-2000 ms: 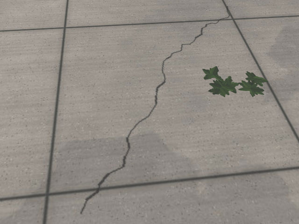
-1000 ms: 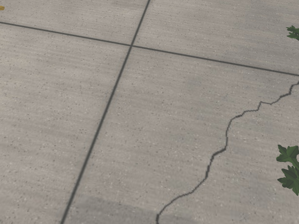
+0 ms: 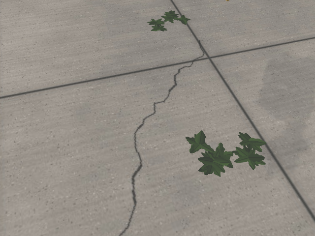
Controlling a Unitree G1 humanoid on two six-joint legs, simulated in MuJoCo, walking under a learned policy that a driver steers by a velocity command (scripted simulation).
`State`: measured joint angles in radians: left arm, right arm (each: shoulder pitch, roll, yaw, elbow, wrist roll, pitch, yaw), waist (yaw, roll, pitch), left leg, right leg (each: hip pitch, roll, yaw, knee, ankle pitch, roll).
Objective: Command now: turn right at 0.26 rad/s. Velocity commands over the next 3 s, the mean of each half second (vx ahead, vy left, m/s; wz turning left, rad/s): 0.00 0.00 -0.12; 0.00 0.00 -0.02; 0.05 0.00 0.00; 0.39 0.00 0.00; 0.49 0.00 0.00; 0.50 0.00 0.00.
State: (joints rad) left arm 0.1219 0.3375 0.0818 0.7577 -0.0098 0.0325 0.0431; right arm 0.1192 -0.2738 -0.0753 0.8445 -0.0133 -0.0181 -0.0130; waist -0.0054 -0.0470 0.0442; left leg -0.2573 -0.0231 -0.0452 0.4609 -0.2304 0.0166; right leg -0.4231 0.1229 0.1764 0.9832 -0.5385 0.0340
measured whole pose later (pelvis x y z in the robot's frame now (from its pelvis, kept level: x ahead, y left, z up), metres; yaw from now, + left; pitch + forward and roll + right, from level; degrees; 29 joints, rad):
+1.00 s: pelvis +0.01 -0.03 +0.00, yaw -1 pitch -2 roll +0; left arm 0.20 0.25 0.01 1.01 0.00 0.00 0.02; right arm 0.18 -0.26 -0.02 1.08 0.00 0.01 -0.04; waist -0.01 0.00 0.04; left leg -0.19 0.04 -0.04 0.47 -0.26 -0.05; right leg -0.16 0.03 0.04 0.48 -0.29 -0.02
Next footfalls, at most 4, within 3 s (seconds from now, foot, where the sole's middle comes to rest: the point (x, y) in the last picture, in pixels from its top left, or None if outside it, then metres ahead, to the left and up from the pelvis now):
0.22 right None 0.03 -0.14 -0.78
2.02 right None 0.42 -0.13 -0.78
2.56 left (132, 173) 0.74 0.11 -0.78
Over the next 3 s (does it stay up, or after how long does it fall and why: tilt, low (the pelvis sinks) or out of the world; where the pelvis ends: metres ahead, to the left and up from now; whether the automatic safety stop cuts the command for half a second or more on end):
stays up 0.79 0.01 0.00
